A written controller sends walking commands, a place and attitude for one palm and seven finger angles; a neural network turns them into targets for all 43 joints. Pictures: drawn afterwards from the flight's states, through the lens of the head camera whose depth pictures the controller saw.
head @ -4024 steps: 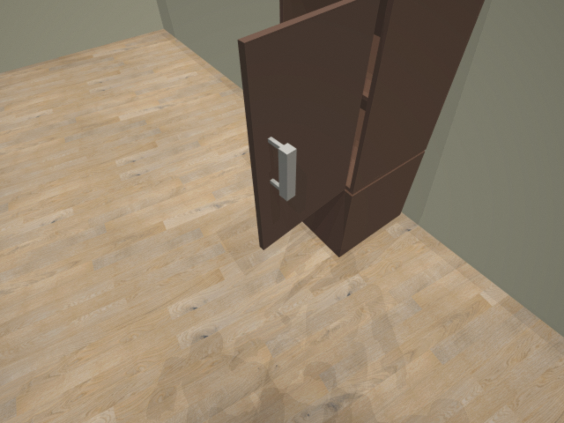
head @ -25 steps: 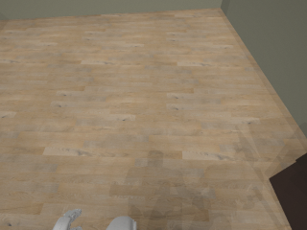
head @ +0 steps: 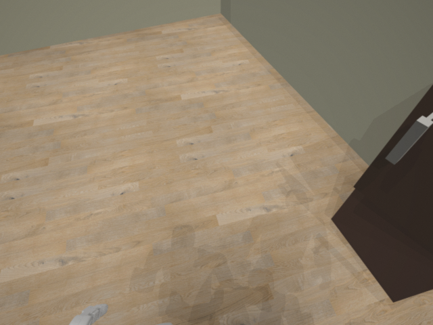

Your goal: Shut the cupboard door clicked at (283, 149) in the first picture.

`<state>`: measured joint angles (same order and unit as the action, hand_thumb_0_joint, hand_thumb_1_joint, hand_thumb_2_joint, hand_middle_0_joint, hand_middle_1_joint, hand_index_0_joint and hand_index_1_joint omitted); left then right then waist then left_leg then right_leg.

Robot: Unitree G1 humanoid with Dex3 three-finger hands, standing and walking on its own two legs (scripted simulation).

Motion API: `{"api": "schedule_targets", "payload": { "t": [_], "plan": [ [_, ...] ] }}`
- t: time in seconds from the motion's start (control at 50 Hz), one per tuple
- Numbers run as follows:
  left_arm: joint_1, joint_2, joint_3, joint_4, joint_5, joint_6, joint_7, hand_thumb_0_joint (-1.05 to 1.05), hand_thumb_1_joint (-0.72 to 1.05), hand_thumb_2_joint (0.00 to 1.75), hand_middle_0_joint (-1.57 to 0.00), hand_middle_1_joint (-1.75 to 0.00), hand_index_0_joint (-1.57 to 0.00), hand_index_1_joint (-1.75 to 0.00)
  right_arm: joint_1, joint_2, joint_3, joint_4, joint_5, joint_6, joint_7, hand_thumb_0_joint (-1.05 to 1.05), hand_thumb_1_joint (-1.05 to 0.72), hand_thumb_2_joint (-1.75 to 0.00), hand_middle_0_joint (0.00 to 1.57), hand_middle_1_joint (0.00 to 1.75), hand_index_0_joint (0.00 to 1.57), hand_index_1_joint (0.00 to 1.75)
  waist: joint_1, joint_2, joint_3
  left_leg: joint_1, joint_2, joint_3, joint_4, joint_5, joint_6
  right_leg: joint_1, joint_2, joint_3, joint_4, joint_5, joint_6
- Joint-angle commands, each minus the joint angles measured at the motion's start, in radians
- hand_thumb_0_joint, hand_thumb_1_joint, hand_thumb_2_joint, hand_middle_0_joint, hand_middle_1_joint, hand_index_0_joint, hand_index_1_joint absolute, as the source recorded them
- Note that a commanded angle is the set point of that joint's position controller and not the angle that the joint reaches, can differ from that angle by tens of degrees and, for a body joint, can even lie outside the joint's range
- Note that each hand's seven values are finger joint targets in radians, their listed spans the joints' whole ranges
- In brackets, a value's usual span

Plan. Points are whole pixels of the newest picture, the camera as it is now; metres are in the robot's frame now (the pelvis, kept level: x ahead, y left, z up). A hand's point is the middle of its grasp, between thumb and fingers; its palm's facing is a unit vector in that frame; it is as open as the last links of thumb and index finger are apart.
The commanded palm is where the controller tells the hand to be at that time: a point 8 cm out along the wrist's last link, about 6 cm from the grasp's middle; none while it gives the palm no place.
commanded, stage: turn to face it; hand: left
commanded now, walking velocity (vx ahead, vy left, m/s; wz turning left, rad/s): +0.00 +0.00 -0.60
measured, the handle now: (412, 137) +0.56 -0.45 -0.01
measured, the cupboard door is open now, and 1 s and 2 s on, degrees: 14 14 14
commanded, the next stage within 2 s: take the last steps up to it in 1.36 s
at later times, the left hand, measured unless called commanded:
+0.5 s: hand (125, 309) +0.16 +0.21 -0.15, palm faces -0.24 -0.95 -0.19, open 7.4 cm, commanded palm none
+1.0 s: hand (163, 287) +0.21 +0.14 -0.15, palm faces -0.53 -0.82 -0.22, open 7.4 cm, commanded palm none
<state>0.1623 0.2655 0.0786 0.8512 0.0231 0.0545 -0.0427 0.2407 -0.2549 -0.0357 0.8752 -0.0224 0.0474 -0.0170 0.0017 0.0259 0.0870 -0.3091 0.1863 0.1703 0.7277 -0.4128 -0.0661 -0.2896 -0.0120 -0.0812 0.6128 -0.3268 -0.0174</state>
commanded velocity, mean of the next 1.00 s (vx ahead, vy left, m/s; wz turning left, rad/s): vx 0.00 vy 0.00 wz -0.58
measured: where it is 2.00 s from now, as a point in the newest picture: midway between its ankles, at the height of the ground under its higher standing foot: outside the picture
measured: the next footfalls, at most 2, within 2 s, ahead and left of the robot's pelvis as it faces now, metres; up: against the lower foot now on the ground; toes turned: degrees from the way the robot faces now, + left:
left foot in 0.34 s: +0.08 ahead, +0.13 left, +0.00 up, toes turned -9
right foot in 0.70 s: -0.01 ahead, -0.13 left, +0.00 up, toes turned -29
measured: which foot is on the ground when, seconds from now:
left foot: up 0.00-0.32, down 0.34-0.70, up 0.72-1.00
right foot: down 0.00-0.34, up 0.36-0.68, down 0.70-1.00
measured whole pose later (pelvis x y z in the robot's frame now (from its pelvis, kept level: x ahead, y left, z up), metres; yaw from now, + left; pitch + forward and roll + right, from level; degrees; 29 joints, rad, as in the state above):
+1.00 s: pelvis +0.03 +0.02 +0.01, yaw -34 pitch +1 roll -1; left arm 0.18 0.24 0.06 0.89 0.02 0.06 -0.01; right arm 0.19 -0.25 -0.03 0.86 -0.01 0.04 -0.02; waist 0.00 -0.02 0.06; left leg -0.35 0.05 0.05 0.65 -0.34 -0.07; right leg -0.31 0.02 0.08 0.57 -0.28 0.02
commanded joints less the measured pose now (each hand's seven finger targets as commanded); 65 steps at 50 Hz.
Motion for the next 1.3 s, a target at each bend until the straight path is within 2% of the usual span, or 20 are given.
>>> {"api": "schedule_targets", "payload": {
  "t": [0.0, 0.1, 0.2, 0.26, 0.28, 0.32, 0.34, 0.42, 0.58, 0.64, 0.68, 0.7, 0.74, 0.8, 0.94, 0.96, 1.0, 1.1, 1.22, 1.28],
  "plan": [
    [0.128, 0.227, 0.057, -0.025, -0.002, -0.028, 0.046, 0.0, 0.9, 0.9, -0.2, -0.3, -0.2, -0.3, -0.128, -0.099, -0.041, -0.132, 0.011, -0.01, -0.014, 0.0, -0.9, -0.9, 0.2, 0.3, 0.2, 0.3, 0.064, -0.269, -0.112, -0.35, -0.088, -0.179, 0.474, -0.167, 0.002, 0.187, -0.346, 0.536, -0.318, 0.379, -0.197],
    [-0.006, 0.159, 0.031, -0.059, 0.004, -0.031, 0.049, 0.0, 0.9, 0.9, -0.2, -0.3, -0.2, -0.3, -0.058, -0.091, -0.035, -0.068, 0.008, -0.015, -0.002, 0.0, -0.9, -0.9, 0.2, 0.3, 0.2, 0.3, -0.008, -0.17, -0.136, -0.214, -0.091, -0.156, 0.334, 0.01, -0.016, 0.112, -0.206, 0.315, -0.256, 0.359, -0.153],
    [0.04, 0.178, 0.041, -0.043, 0.008, -0.025, 0.046, 0.0, 0.9, 0.9, -0.2, -0.3, -0.2, -0.3, -0.09, -0.069, -0.033, -0.09, 0.015, -0.022, -0.005, 0.0, -0.9, -0.9, 0.2, 0.3, 0.2, 0.3, 0.023, -0.167, -0.126, -0.133, -0.143, -0.143, 0.083, -0.025, -0.007, 0.1, -0.206, 0.421, -0.239, 0.365, -0.173],
    [-0.002, 0.171, 0.043, -0.047, -0.001, -0.018, 0.044, 0.0, 0.9, 0.9, -0.2, -0.3, -0.2, -0.3, -0.004, -0.071, -0.029, -0.066, 0.019, -0.036, -0.015, 0.0, -0.9, -0.9, 0.2, 0.3, 0.2, 0.3, -0.02, -0.178, -0.151, 0.032, -0.165, -0.139, -0.181, 0.107, 0.003, 0.04, -0.157, 0.431, -0.164, 0.398, -0.116],
    [-0.023, 0.152, 0.038, -0.054, -0.008, -0.013, 0.042, 0.0, 0.9, 0.9, -0.2, -0.3, -0.2, -0.3, 0.046, -0.093, -0.032, -0.052, 0.018, -0.044, -0.019, 0.0, -0.9, -0.9, 0.2, 0.3, 0.2, 0.3, -0.047, -0.138, -0.164, 0.162, -0.133, -0.156, -0.308, 0.177, 0.016, -0.053, -0.111, 0.393, -0.117, 0.308, -0.067],
    [-0.001, 0.065, 0.02, -0.095, -0.014, -0.008, 0.026, 0.0, 0.9, 0.9, -0.2, -0.3, -0.2, -0.3, 0.075, -0.244, -0.055, -0.069, -0.005, -0.05, -0.024, 0.0, -0.9, -0.9, 0.2, 0.3, 0.2, 0.3, -0.047, 0.295, -0.141, 0.246, 0.272, -0.544, -0.476, 0.274, 0.195, -0.3, 0.082, 0.127, 0.269, -0.276, 0.041],
    [-0.038, 0.098, 0.024, -0.092, 0.002, -0.006, 0.023, 0.0, 0.9, 0.9, -0.2, -0.3, -0.2, -0.3, 0.07, -0.23, -0.049, -0.063, -0.011, -0.051, -0.029, 0.0, -0.9, -0.9, 0.2, 0.3, 0.2, 0.3, -0.058, 0.233, -0.117, 0.177, 0.298, -0.55, -0.464, 0.35, 0.241, -0.292, 0.039, 0.148, 0.443, -0.28, 0.049],
    [-0.023, 0.068, 0.028, -0.056, -0.003, 0.005, 0.0, 0.0, 0.9, 0.9, -0.2, -0.3, -0.2, -0.3, -0.034, -0.155, -0.031, -0.089, -0.012, -0.053, -0.031, 0.0, -0.9, -0.9, 0.2, 0.3, 0.2, 0.3, 0.0, 0.15, -0.093, 0.176, 0.149, -0.231, -0.371, 0.615, 0.199, -0.269, -0.009, 0.088, 0.527, -0.154, 0.077],
    [-0.074, 0.039, 0.012, -0.073, -0.004, 0.001, -0.006, 0.0, 0.9, 0.9, -0.2, -0.3, -0.2, -0.3, 0.018, -0.193, -0.057, -0.042, -0.01, -0.041, -0.016, 0.0, -0.9, -0.9, 0.2, 0.3, 0.2, 0.3, -0.037, 0.212, -0.115, 0.181, 0.177, -0.116, -0.299, 0.574, 0.182, -0.088, 0.007, -0.013, 0.165, -0.115, 0.057],
    [0.035, 0.079, 0.019, -0.039, -0.003, -0.017, 0.001, 0.0, 0.9, 0.9, -0.2, -0.3, -0.2, -0.3, -0.009, -0.198, -0.063, -0.043, 0.001, -0.037, -0.007, 0.0, -0.9, -0.9, 0.2, 0.3, 0.2, 0.3, 0.026, 0.129, -0.154, 0.102, 0.127, -0.038, -0.11, 0.498, 0.094, 0.14, 0.015, -0.02, -0.153, 0.139, 0.023],
    [0.151, 0.254, 0.051, 0.0, 0.003, -0.037, 0.027, 0.0, 0.9, 0.9, -0.2, -0.3, -0.2, -0.3, -0.076, -0.078, -0.036, -0.117, 0.013, -0.033, 0.002, 0.0, -0.9, -0.9, 0.2, 0.3, 0.2, 0.3, 0.084, -0.32, -0.16, -0.305, -0.096, 0.011, 0.288, -0.241, -0.011, 0.355, -0.365, 0.463, -0.256, 0.642, -0.154],
    [0.183, 0.265, 0.052, 0.004, -0.008, -0.032, 0.04, 0.0, 0.9, 0.9, -0.2, -0.3, -0.2, -0.3, -0.11, -0.104, -0.03, -0.133, 0.01, -0.02, -0.01, 0.0, -0.9, -0.9, 0.2, 0.3, 0.2, 0.3, 0.1, -0.22, -0.151, -0.322, -0.085, -0.12, 0.4, -0.242, -0.007, 0.292, -0.404, 0.476, -0.239, 0.722, -0.219],
    [0.073, 0.206, 0.046, -0.019, -0.004, -0.029, 0.056, 0.0, 0.9, 0.9, -0.2, -0.3, -0.2, -0.3, -0.103, -0.115, -0.033, -0.103, 0.012, -0.019, -0.02, 0.0, -0.9, -0.9, 0.2, 0.3, 0.2, 0.3, 0.05, -0.305, -0.128, -0.362, -0.061, -0.187, 0.469, -0.142, -0.01, 0.242, -0.32, 0.442, -0.245, 0.544, -0.216],
    [-0.037, 0.171, 0.032, -0.054, 0.004, -0.026, 0.053, 0.0, 0.9, 0.9, -0.2, -0.3, -0.2, -0.3, -0.053, -0.092, -0.031, -0.069, 0.009, -0.016, -0.003, 0.0, -0.9, -0.9, 0.2, 0.3, 0.2, 0.3, -0.009, -0.183, -0.128, -0.203, -0.081, -0.146, 0.334, -0.032, -0.02, 0.097, -0.221, 0.308, -0.237, 0.419, -0.164],
    [-0.05, 0.177, 0.039, -0.046, -0.002, -0.015, 0.04, 0.0, 0.9, 0.9, -0.2, -0.3, -0.2, -0.3, 0.052, -0.075, -0.027, -0.047, 0.014, -0.035, -0.011, 0.0, -0.9, -0.9, 0.2, 0.3, 0.2, 0.3, -0.043, -0.179, -0.142, 0.062, -0.157, -0.108, -0.179, 0.136, -0.003, -0.017, -0.155, 0.381, -0.169, 0.281, -0.105],
    [-0.05, 0.145, 0.033, -0.054, -0.009, -0.009, 0.038, 0.0, 0.9, 0.9, -0.2, -0.3, -0.2, -0.3, 0.088, -0.109, -0.03, -0.037, 0.012, -0.046, -0.015, 0.0, -0.9, -0.9, 0.2, 0.3, 0.2, 0.3, -0.057, -0.106, -0.155, 0.173, -0.112, -0.155, -0.32, 0.176, 0.014, -0.097, -0.099, 0.34, -0.101, 0.205, -0.056],
    [-0.028, 0.072, 0.012, -0.085, -0.011, -0.008, 0.025, 0.0, 0.9, 0.9, -0.2, -0.3, -0.2, -0.3, 0.111, -0.25, -0.053, -0.056, -0.005, -0.051, -0.02, 0.0, -0.9, -0.9, 0.2, 0.3, 0.2, 0.3, -0.061, 0.282, -0.131, 0.188, 0.276, -0.544, -0.474, 0.235, 0.195, -0.273, 0.062, 0.111, 0.313, -0.27, 0.036],
    [-0.02, 0.061, 0.02, -0.032, -0.003, 0.001, 0.004, 0.0, 0.9, 0.9, -0.2, -0.3, -0.2, -0.3, -0.014, -0.153, -0.025, -0.065, -0.013, -0.056, -0.03, 0.0, -0.9, -0.9, 0.2, 0.3, 0.2, 0.3, -0.004, 0.16, -0.092, 0.138, 0.14, -0.234, -0.384, 0.552, 0.197, -0.237, -0.013, 0.083, 0.489, -0.153, 0.066],
    [-0.048, 0.018, 0.0, -0.032, -0.006, -0.005, 0.01, 0.0, 0.9, 0.9, -0.2, -0.3, -0.2, -0.3, 0.06, -0.168, -0.044, -0.001, -0.012, -0.044, -0.021, 0.0, -0.9, -0.9, 0.2, 0.3, 0.2, 0.3, -0.041, 0.195, -0.138, 0.208, 0.149, -0.167, -0.317, 0.645, 0.202, -0.098, 0.014, 0.008, 0.167, -0.138, 0.049],
    [0.053, 0.041, 0.006, 0.006, -0.005, -0.017, 0.018, 0.0, 0.9, 0.9, -0.2, -0.3, -0.2, -0.3, 0.025, -0.172, -0.051, 0.007, 0.0, -0.036, -0.015, 0.0, -0.9, -0.9, 0.2, 0.3, 0.2, 0.3, 0.013, 0.142, -0.148, 0.103, 0.115, -0.112, -0.209, 0.504, 0.134, 0.124, 0.021, -0.004, -0.138, 0.119, 0.028]
  ]
}}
